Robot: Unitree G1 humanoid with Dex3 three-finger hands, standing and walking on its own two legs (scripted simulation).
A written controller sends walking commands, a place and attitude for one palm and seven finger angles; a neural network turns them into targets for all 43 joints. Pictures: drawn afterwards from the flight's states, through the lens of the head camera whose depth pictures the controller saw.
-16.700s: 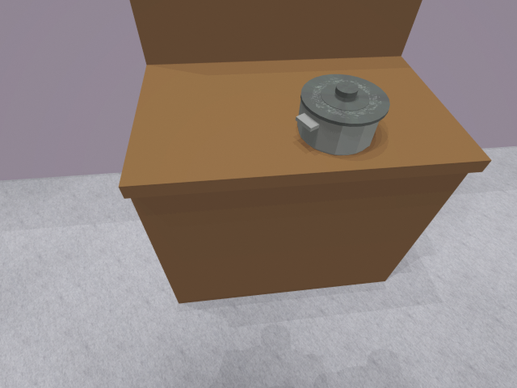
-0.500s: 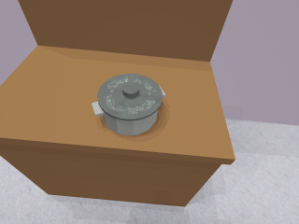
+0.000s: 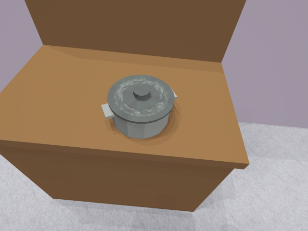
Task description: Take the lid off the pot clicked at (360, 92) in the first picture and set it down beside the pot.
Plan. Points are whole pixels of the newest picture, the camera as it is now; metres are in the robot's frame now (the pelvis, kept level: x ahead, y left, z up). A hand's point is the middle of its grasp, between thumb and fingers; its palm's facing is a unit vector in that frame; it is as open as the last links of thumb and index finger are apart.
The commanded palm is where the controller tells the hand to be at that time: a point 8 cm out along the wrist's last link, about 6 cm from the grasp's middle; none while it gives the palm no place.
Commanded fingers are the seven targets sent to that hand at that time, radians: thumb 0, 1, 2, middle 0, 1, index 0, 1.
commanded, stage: lift the closed hand beside the body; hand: left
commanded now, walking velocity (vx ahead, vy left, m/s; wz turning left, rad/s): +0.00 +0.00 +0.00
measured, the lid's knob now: (141, 91) +0.48 +0.08 +0.09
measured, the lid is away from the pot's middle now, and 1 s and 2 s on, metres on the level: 0.00 0.00 0.00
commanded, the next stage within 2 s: raise the hand higher, near the body in 0.70 s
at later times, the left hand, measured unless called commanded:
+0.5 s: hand out of the picture +0.09 +0.19 -0.03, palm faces +0.22 -0.95 -0.22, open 4.3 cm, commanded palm +0.05 +0.24 -0.01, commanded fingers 0.00 0.90 0.90 -1.17 -1.36 -1.17 -1.36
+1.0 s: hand out of the picture +0.08 +0.20 +0.02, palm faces +0.31 -0.86 -0.41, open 3.1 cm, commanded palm +0.03 +0.24 +0.06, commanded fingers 0.00 0.90 0.90 -1.30 -1.50 -1.30 -1.50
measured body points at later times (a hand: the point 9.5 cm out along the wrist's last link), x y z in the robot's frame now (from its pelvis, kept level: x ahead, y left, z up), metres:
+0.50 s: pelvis -0.05 -0.01 +0.00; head -0.06 +0.01 +0.44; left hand +0.08 +0.24 -0.02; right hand +0.18 -0.23 -0.03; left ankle +0.02 +0.05 -0.74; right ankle -0.06 -0.14 -0.74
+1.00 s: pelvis -0.04 -0.05 +0.00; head -0.05 -0.06 +0.45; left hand +0.06 +0.24 +0.05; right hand +0.13 -0.27 -0.09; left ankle +0.02 +0.04 -0.74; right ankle -0.06 -0.14 -0.74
